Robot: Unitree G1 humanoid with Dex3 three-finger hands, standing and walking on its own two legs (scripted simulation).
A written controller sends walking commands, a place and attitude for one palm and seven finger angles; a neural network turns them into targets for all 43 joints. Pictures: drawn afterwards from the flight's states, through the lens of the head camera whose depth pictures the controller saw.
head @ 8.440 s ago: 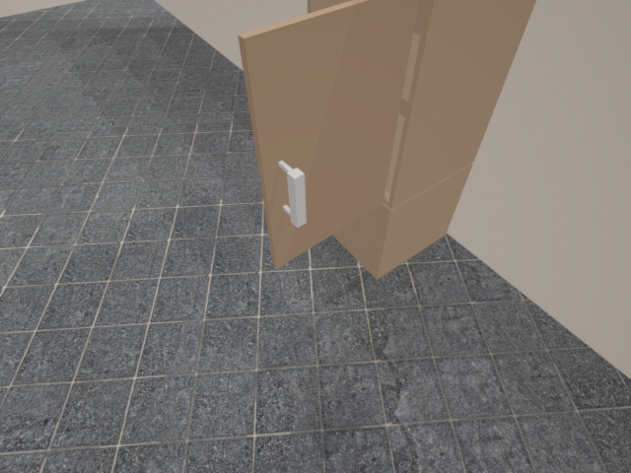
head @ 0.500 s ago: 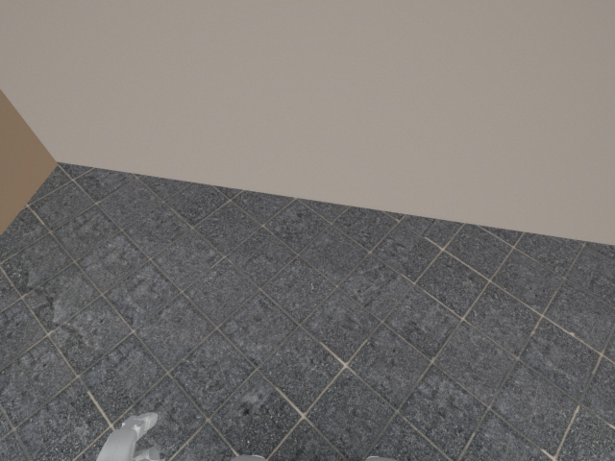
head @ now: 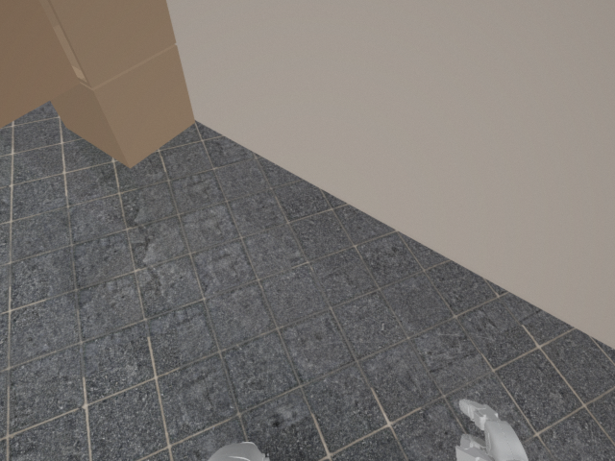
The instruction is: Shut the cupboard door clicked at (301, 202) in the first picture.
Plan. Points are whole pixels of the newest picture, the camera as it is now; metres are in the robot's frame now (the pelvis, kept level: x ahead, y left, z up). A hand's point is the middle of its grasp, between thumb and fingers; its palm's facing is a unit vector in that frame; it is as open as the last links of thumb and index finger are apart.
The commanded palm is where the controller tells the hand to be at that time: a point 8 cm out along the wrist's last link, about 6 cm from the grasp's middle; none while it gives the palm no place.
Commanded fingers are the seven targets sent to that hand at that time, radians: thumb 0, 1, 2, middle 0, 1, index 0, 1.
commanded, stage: walk to a spot facing it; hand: left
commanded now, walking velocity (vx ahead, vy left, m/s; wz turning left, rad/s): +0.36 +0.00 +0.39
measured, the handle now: out of the picture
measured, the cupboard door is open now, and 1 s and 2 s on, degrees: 93 93 93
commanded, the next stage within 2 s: turn to face it in 1.50 s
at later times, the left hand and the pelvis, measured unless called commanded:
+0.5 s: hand (229, 315) +0.33 +0.16 -0.14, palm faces +0.09 -0.98 -0.19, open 7.4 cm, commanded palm none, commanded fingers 0.00 0.90 0.90 -0.20 -0.30 -0.20 -0.30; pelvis +0.20 -0.03 +0.00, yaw +10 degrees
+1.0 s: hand (207, 374) +0.25 +0.18 -0.18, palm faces +0.43 -0.89 -0.14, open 7.4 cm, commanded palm none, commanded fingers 0.00 0.90 0.90 -0.20 -0.30 -0.20 -0.30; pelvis +0.39 +0.06 +0.00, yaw +21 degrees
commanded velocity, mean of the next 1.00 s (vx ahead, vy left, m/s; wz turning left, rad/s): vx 0.36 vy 0.00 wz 0.29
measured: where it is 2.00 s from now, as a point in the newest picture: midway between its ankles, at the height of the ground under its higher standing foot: (272, 276)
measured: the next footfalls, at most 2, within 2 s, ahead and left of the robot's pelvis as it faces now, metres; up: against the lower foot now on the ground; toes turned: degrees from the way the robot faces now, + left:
right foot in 0.44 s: +0.32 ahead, -0.13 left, +0.00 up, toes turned +1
left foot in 0.92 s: +0.47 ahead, +0.16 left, +0.00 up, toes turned +27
